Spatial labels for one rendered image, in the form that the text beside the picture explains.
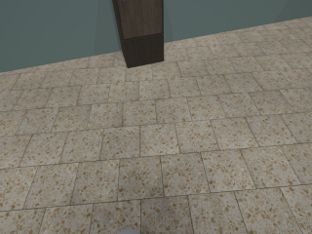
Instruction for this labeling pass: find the cupboard door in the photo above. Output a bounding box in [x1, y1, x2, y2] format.
[117, 0, 163, 39]

